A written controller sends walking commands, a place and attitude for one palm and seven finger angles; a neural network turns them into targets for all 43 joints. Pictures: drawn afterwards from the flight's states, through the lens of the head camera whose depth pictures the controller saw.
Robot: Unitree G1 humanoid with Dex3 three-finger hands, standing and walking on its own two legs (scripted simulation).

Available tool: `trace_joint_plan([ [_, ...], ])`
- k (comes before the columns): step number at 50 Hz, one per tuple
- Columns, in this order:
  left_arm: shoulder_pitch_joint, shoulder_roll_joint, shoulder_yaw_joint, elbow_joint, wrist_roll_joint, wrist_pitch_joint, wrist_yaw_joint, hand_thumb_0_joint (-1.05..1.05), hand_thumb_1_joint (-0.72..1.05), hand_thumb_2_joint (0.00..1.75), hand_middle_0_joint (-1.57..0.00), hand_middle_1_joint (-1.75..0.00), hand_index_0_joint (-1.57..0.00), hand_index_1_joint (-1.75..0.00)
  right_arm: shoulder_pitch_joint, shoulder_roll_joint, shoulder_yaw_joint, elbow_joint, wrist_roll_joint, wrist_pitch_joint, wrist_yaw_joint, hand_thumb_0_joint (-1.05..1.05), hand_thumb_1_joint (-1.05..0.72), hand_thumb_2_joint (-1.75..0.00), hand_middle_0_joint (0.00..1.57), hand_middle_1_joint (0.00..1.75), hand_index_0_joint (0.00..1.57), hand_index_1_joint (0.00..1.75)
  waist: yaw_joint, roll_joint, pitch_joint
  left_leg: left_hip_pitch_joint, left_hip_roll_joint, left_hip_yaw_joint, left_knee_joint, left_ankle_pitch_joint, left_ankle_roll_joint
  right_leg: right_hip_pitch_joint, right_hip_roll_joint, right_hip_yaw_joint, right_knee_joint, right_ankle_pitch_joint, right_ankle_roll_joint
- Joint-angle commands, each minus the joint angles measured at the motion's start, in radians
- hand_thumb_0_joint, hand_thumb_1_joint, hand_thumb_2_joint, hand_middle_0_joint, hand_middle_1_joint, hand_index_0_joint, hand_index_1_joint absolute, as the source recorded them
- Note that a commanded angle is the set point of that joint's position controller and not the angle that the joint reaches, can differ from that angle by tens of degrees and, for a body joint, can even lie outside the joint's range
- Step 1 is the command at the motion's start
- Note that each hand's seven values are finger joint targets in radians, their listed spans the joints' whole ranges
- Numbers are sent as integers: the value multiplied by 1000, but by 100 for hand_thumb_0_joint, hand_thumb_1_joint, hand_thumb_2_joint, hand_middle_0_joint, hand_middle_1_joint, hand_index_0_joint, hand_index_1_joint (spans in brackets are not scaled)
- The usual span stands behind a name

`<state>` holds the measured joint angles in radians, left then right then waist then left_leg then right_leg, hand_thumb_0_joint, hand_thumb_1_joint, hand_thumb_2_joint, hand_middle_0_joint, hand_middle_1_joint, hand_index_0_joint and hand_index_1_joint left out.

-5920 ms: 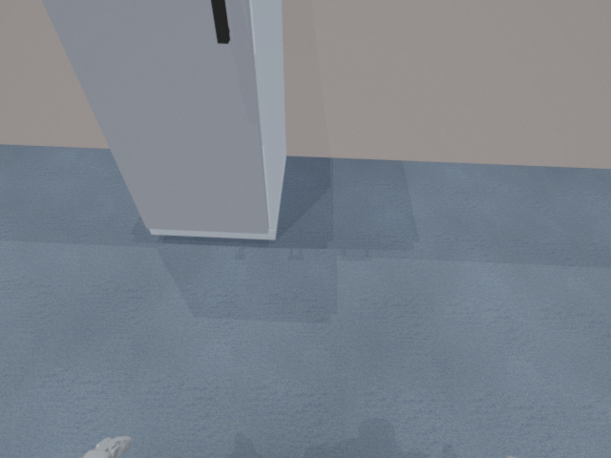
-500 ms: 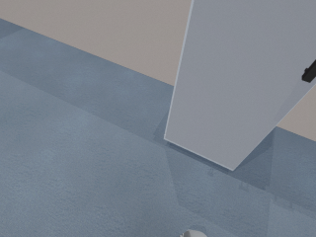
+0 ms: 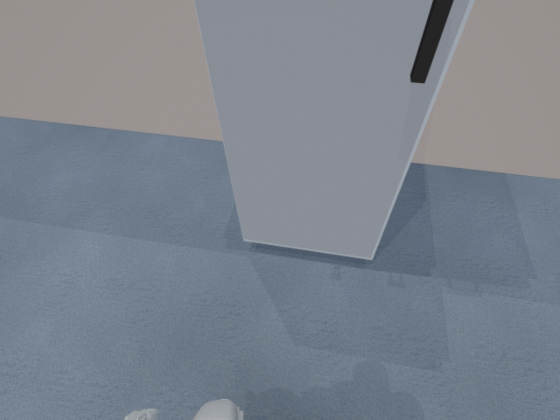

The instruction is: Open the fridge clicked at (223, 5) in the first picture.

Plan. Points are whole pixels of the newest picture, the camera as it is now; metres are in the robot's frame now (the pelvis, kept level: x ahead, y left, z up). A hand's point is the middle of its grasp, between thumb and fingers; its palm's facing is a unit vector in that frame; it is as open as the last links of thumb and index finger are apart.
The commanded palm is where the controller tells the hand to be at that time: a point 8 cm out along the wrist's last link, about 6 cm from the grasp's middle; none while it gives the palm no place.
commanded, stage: turn to face it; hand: right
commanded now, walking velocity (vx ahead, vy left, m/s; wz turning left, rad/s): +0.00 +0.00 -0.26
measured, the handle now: (438, 5) +0.72 -0.23 +0.22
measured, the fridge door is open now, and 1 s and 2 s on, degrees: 0 0 0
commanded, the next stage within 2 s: take the last steps up to it in 0.18 s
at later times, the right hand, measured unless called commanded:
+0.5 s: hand out of the picture -0.01 -0.15 -0.15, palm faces +0.22 +0.95 -0.24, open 7.3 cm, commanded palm none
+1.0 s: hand out of the picture +0.10 -0.23 -0.18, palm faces +0.19 +0.97 -0.16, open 7.4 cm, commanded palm none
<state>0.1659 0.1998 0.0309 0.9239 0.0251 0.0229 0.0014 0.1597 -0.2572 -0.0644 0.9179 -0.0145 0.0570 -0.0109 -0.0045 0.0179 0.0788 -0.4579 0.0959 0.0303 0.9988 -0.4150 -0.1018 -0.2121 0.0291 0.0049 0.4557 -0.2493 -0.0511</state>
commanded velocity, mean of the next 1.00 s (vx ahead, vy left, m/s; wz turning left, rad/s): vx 0.22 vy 0.02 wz -0.06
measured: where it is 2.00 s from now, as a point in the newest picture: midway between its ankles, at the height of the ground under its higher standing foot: (292, 394)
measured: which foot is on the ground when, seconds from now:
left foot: up 0.00-0.16, down 0.18-0.68, up 0.70-1.00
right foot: down 0.00-0.20, up 0.22-0.66, down 0.68-1.00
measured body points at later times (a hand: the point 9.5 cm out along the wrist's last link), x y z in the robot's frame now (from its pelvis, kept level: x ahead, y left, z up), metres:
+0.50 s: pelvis +0.00 +0.04 +0.00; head +0.01 +0.06 +0.45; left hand +0.06 +0.28 -0.16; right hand -0.02 -0.20 -0.14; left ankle +0.00 +0.14 -0.74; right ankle -0.06 -0.11 -0.67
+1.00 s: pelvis +0.10 -0.04 +0.00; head +0.10 -0.06 +0.45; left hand +0.08 +0.18 -0.15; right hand +0.09 -0.28 -0.16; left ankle +0.19 +0.08 -0.67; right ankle +0.00 -0.11 -0.74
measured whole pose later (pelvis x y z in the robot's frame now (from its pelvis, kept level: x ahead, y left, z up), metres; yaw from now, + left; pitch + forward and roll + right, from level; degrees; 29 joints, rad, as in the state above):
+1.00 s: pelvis +0.10 -0.04 +0.00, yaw -8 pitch -1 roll -1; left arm 0.41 0.12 0.02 1.12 0.02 -0.06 0.03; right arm 0.25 -0.19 -0.06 1.07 -0.03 0.01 0.02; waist 0.00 0.05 0.02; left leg -0.58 0.11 0.07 1.01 -0.19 -0.03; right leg 0.03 0.02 -0.15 0.28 -0.29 -0.04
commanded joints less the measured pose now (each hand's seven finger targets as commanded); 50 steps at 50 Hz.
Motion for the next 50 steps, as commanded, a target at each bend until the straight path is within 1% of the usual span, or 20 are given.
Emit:
trace_joint_plan([
  [1,64,201,63,-40,1,-9,14,0,90,90,-20,-30,-20,-30,-31,-49,-4,-77,5,-22,-11,0,-90,-90,20,30,20,30,39,-165,-109,8,-20,-3,-117,-26,6,127,-264,237,-87,560,-129],
  [4,54,196,63,-35,3,-5,13,0,90,90,-20,-30,-20,-30,-17,-43,-1,-72,8,-32,-14,0,-90,-90,20,30,20,30,31,-179,-107,112,-52,7,-260,-11,23,73,-251,275,-63,570,-123],
  [7,35,182,61,-31,-6,-5,11,0,90,90,-20,-30,-20,-30,65,-47,-4,-42,11,-48,-19,0,-90,-90,20,30,20,30,-15,-145,-132,300,-56,19,-522,206,35,-20,-202,261,1,442,-68],
  [8,41,153,57,-29,-14,-8,6,0,90,90,-20,-30,-20,-30,100,-79,-7,-33,6,-60,-22,0,-90,-90,20,30,20,30,-29,-60,-151,407,4,-34,-632,305,43,-87,-152,220,69,290,-18],
  [9,67,86,47,-39,-22,-10,1,0,90,90,-20,-30,-20,-30,120,-163,-24,-28,-10,-75,-30,0,-90,-90,20,30,20,30,-26,185,-180,538,227,-256,-675,482,117,-255,-29,85,246,-19,57],
  [10,40,96,51,-61,-18,1,6,0,90,90,-20,-30,-20,-30,133,-204,-26,-36,-9,-72,-28,0,-90,-90,20,30,20,30,-39,242,-147,423,383,-348,-684,620,230,-282,17,52,420,-358,79],
  [11,48,112,61,-42,-13,19,7,0,90,90,-20,-30,-20,-30,103,-175,-19,-43,-5,-70,-29,0,-90,-90,20,30,20,30,-26,150,-133,334,352,-288,-697,529,268,-255,-9,92,554,-333,77],
  [12,61,112,64,-21,-7,31,2,0,90,90,-20,-30,-20,-30,44,-146,-22,-53,-4,-69,-32,0,-90,-90,20,30,20,30,-4,220,-85,259,306,-256,-733,390,257,-270,-25,98,631,-289,78],
  [15,93,98,60,28,-2,33,-10,0,90,90,-20,-30,-20,-30,14,-81,-4,-53,-1,-73,-25,0,-90,-90,20,30,20,30,19,116,-34,251,193,-123,-732,309,204,-290,-47,54,712,-139,93],
  [21,28,84,53,25,8,12,-26,0,90,90,-20,-30,-20,-30,183,-68,-4,30,-9,-103,-17,0,-90,-90,20,30,20,30,-39,132,-9,356,216,-158,-822,30,207,-359,-101,1,579,-74,107],
  [26,-34,51,37,16,1,-11,-32,0,90,90,-20,-30,-20,-30,262,-84,-5,94,-21,-109,-8,0,-90,-90,20,30,20,30,-68,139,1,366,229,-154,-836,13,240,-282,-104,-63,319,-141,89],
  [29,1,29,28,30,-5,-28,-30,0,90,90,-20,-30,-20,-30,260,-89,-7,124,-21,-106,-3,0,-90,-90,20,30,20,30,-50,161,-20,334,205,-114,-798,43,234,-157,-78,-106,167,-150,70],
  [31,91,31,23,67,-5,-41,-21,0,90,90,-20,-30,-20,-30,232,-83,-7,137,-10,-100,-2,0,-90,-90,20,30,20,30,0,124,-33,224,158,-47,-730,2,198,39,-58,-149,8,-35,67],
  [32,156,57,26,95,-8,-51,-13,0,90,90,-20,-30,-20,-30,220,-58,-1,141,-4,-95,0,0,-90,-90,20,30,20,30,30,41,-47,113,120,-9,-660,-37,168,190,-65,-135,-53,-19,68],
  [34,328,212,65,134,-1,-57,5,0,90,90,-20,-30,-20,-30,185,38,21,99,-1,-89,12,0,-90,-90,20,30,20,30,103,-364,-66,-167,-43,143,-214,-139,89,340,-397,316,-266,-318,-47],
  [35,343,228,67,133,1,-50,11,0,90,90,-20,-30,-20,-30,125,22,17,72,-10,-87,9,0,-90,-90,20,30,20,30,112,-271,10,-217,-27,67,-65,-146,104,248,-467,384,-331,-389,-101],
  [38,216,103,25,115,-3,-65,23,0,90,90,-20,-30,-20,-30,134,19,6,123,-19,-77,22,0,-90,-90,20,30,20,30,48,-166,134,-193,33,1,79,57,109,69,-362,210,-351,-232,-63],
  [41,222,58,20,121,-10,-92,30,0,90,90,-20,-30,-20,-30,202,45,5,158,-17,-75,27,0,-90,-90,20,30,20,30,9,-121,67,-167,26,12,101,180,84,132,-299,58,-316,128,-45],
  [45,257,60,16,142,-13,-104,36,0,90,90,-20,-30,-20,-30,156,43,0,136,-11,-64,26,0,-90,-90,20,30,20,30,-4,-107,55,-217,29,3,80,221,71,182,-311,15,-297,330,-85],
  [50,326,54,21,182,-4,-103,40,0,90,90,-20,-30,-20,-30,-8,49,4,76,-8,-65,31,0,-90,-90,20,30,20,30,31,-117,100,-254,32,35,-95,239,80,237,-320,-8,-272,429,-102],
])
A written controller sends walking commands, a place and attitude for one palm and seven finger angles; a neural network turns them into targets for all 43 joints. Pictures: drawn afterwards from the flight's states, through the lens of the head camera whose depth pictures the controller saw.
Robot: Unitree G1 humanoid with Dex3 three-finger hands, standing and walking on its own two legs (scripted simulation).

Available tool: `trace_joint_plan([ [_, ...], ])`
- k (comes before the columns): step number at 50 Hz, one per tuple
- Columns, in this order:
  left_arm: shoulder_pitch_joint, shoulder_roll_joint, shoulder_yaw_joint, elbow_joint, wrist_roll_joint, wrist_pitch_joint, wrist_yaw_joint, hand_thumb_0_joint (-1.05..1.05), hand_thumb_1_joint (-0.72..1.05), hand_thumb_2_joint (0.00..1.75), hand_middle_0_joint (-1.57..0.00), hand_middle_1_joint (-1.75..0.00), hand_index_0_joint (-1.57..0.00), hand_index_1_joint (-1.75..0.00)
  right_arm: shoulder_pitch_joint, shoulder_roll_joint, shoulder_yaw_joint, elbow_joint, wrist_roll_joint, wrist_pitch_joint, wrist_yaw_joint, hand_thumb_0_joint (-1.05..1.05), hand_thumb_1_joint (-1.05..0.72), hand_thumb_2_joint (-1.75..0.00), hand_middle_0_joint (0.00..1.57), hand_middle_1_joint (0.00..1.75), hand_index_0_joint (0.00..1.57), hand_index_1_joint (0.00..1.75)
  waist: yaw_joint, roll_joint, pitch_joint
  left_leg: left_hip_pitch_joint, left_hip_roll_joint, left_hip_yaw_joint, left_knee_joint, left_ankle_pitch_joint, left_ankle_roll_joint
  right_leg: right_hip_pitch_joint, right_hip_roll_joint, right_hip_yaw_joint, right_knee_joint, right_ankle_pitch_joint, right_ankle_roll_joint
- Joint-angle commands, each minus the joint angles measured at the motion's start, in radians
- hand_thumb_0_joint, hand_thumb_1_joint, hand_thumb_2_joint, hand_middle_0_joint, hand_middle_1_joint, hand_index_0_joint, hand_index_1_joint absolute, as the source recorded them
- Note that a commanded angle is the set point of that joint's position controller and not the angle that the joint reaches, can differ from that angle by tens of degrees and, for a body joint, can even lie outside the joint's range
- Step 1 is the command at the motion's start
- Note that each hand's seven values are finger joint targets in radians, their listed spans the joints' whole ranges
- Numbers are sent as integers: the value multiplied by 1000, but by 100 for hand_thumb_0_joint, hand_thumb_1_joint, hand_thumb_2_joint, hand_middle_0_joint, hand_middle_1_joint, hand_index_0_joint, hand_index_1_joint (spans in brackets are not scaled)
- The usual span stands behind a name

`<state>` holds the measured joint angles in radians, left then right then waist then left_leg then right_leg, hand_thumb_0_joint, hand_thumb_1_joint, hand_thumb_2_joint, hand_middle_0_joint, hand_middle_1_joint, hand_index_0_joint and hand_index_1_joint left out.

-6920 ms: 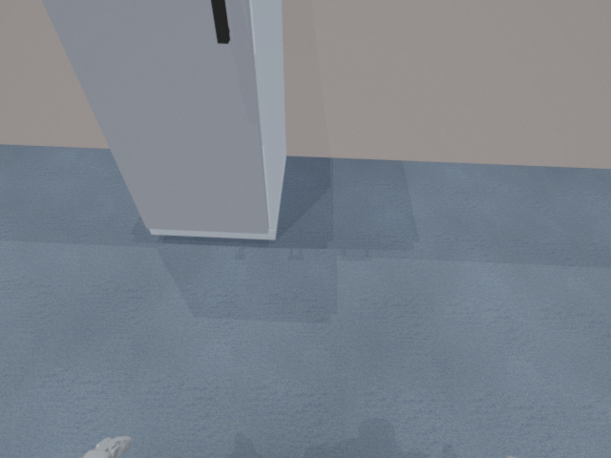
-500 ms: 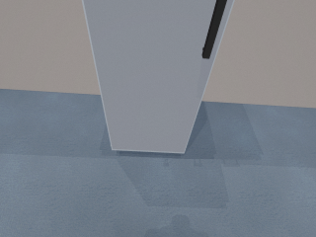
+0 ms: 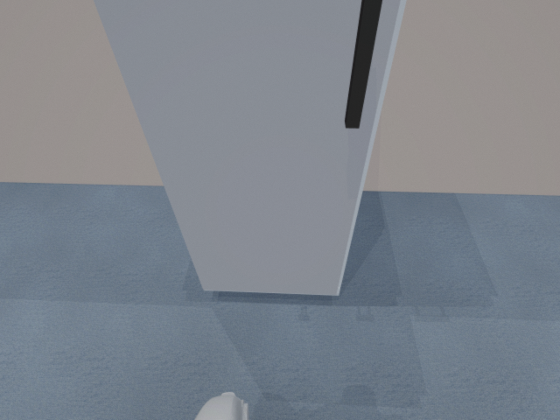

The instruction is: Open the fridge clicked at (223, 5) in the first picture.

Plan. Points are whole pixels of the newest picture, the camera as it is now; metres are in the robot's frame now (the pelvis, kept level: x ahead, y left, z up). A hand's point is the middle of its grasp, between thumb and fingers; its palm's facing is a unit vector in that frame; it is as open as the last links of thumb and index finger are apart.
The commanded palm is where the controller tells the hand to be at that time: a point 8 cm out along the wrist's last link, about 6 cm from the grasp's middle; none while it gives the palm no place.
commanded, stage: take the last steps up to it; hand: right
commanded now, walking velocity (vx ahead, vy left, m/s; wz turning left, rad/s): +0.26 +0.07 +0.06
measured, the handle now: (360, 56) +0.64 -0.10 +0.22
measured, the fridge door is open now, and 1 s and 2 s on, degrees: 0 0 0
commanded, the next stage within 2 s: come to a stop and stand still in 0.28 s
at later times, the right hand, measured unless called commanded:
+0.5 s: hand (363, 391) +0.22 -0.12 -0.17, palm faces +0.03 +0.98 -0.22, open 7.2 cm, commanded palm none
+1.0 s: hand out of the picture +0.17 -0.11 -0.18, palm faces +0.06 +0.96 -0.29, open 7.4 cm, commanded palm none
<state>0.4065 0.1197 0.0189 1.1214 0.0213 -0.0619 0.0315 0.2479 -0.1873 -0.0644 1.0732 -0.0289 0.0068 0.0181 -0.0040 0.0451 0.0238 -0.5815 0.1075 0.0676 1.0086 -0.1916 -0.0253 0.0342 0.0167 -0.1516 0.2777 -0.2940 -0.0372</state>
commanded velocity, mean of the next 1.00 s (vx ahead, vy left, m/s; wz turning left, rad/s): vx -0.03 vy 0.01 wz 0.00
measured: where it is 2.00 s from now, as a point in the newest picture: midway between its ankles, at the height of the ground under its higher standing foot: outside the picture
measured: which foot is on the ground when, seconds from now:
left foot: up 0.00-0.18, down 0.20-0.66, up 0.68-0.88, down 0.90-1.00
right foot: down 0.00-0.20, up 0.22-0.56, down 0.58-0.90, up 0.92-1.00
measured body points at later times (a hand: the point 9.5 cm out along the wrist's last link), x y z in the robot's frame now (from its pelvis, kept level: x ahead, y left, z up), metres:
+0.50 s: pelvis +0.17 +0.06 +0.00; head +0.18 +0.07 +0.45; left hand +0.20 +0.29 -0.16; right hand +0.21 -0.17 -0.15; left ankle +0.19 +0.13 -0.74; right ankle +0.20 -0.08 -0.71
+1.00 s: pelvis +0.14 +0.08 -0.02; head +0.15 +0.10 +0.43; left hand +0.23 +0.32 -0.17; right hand +0.17 -0.16 -0.15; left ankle +0.14 +0.18 -0.74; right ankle +0.20 -0.04 -0.72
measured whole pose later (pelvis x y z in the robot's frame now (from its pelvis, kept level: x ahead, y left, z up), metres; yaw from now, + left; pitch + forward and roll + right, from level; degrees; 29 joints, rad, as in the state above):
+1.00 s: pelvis +0.14 +0.08 -0.02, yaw +0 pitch -3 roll +0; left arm 0.16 0.20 0.07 0.94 0.01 0.04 0.02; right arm 0.29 -0.15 -0.03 0.96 -0.03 -0.01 -0.05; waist -0.01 -0.07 0.08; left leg -0.24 0.00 0.09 0.64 -0.33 0.03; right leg -0.45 -0.03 -0.02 0.86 -0.36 0.01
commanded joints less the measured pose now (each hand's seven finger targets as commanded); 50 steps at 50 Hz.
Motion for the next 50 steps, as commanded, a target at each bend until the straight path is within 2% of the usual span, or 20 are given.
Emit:
trace_joint_plan([
  [1,100,135,34,-9,3,-16,10,0,90,90,-20,-30,-20,-30,-129,-15,7,-91,8,-18,3,0,-90,-90,20,30,20,30,41,-147,157,-118,14,8,-157,11,11,1,-306,141,-82,499,-113],
  [4,116,142,37,10,11,-9,10,0,90,90,-20,-30,-20,-30,-180,-12,10,-114,12,-28,2,0,-90,-90,20,30,20,30,51,-160,157,-17,-20,42,-313,-31,42,4,-312,121,-16,620,-103],
  [6,102,161,41,12,7,-5,10,0,90,90,-20,-30,-20,-30,-104,-21,6,-91,11,-36,-2,0,-90,-90,20,30,20,30,15,-153,105,152,-73,75,-375,-39,68,-23,-306,95,92,805,-91],
  [8,71,167,43,7,-5,-4,5,0,90,90,-20,-30,-20,-30,126,-71,-10,-19,4,-56,-8,0,-90,-90,20,30,20,30,-92,-102,-33,484,-98,77,-492,92,87,-115,-243,50,362,764,-40],
  [9,106,123,39,-1,-15,-4,-8,0,90,90,-20,-30,-20,-30,241,-162,-33,10,-4,-72,-21,0,-90,-90,20,30,20,30,-129,85,-153,740,95,-149,-516,196,154,-339,-157,7,641,428,3],
  [10,146,85,32,-23,-22,-2,-7,0,90,90,-20,-30,-20,-30,299,-237,-48,23,10,-71,-26,0,-90,-90,20,30,20,30,-106,231,-253,826,336,-495,-622,365,267,-490,-20,33,949,-273,35],
  [11,85,102,36,-35,-24,8,-4,0,90,90,-20,-30,-20,-30,241,-228,-43,6,24,-62,-32,0,-90,-90,20,30,20,30,-104,119,-186,718,334,-473,-690,248,299,-524,-56,141,1047,-293,10],
  [12,45,79,39,-32,-24,13,-10,0,90,90,-20,-30,-20,-30,135,-194,-33,-13,21,-59,-33,0,-90,-90,20,30,20,30,-72,66,-98,570,309,-439,-746,-2,284,-540,-98,145,1077,-218,9],
  [14,7,65,42,-41,-4,31,-18,0,90,90,-20,-30,-20,-30,0,-124,-15,-57,20,-58,-41,0,-90,-90,20,30,20,30,-15,-37,17,333,252,-315,-803,-143,233,-518,-152,161,1027,-102,14],
  [18,70,24,29,-27,6,62,-21,0,90,90,-20,-30,-20,-30,-41,-61,12,-55,10,-68,-42,0,-90,-90,20,30,20,30,56,37,23,183,151,-104,-830,-10,181,-405,-145,113,786,-50,47],
  [26,-58,41,9,-53,-15,54,-6,0,90,90,-20,-30,-20,-30,14,-89,15,-26,13,-50,-56,0,-90,-90,20,30,20,30,10,44,-71,414,131,-82,-619,559,174,-300,-88,100,285,68,87],
  [28,-56,88,22,-57,-14,58,-2,0,90,90,-20,-30,-20,-30,18,-90,10,-28,20,-32,-58,0,-90,-90,20,30,20,30,18,13,-66,377,100,-68,-549,462,120,-201,-110,117,169,302,74],
  [30,-97,162,35,-89,-7,57,5,0,90,90,-20,-30,-20,-30,54,-58,13,-45,21,-12,-63,0,-90,-90,20,30,20,30,-4,-126,-43,297,9,-12,-489,217,44,-152,-259,216,174,733,-9],
  [34,-171,190,41,-119,-5,68,19,0,90,90,-20,-30,-20,-30,61,-63,10,-52,20,16,-61,0,-90,-90,20,30,20,30,-10,-286,-5,279,-62,-21,-223,-318,17,-226,-354,311,61,819,-139],
  [38,-232,216,62,-153,4,79,19,0,90,90,-20,-30,-20,-30,80,-44,-1,-63,16,26,-61,0,-90,-90,20,30,20,30,-10,-215,-72,208,-72,-66,-104,-354,16,-166,-358,294,112,776,-175],
  [42,-246,220,74,-161,-1,83,7,0,90,90,-20,-30,-20,-30,125,-25,7,-64,10,10,-54,0,-90,-90,20,30,20,30,-19,-158,-149,346,-76,-14,-400,-143,4,-177,-278,227,175,562,-106],
  [43,-272,247,82,-202,-32,56,10,0,90,90,-20,-30,-20,-30,168,-57,27,-63,14,-15,-79,0,-90,-90,20,30,20,30,-45,3,-191,280,-20,-140,-678,53,2,-102,-249,183,412,634,-21],
  [45,-176,105,60,-258,-15,57,-10,0,90,90,-20,-30,-20,-30,104,-157,-11,-142,-3,-32,-79,0,-90,-90,20,30,20,30,3,310,-169,585,186,-260,-522,991,57,-519,-2,86,576,-134,43],
  [46,-207,103,59,-251,-9,66,-13,0,90,90,-20,-30,-20,-30,135,-134,11,-148,-9,-40,-81,0,-90,-90,20,30,20,30,-15,169,-153,567,174,-228,-484,984,121,-533,-16,122,619,-140,48],
  [50,-205,88,54,-281,-14,93,-22,0,90,90,-20,-30,-20,-30,42,-129,6,-206,-6,-36,-89,0,-90,-90,20,30,20,30,26,133,-34,355,167,-201,-551,497,202,-501,-37,137,670,-118,31],
])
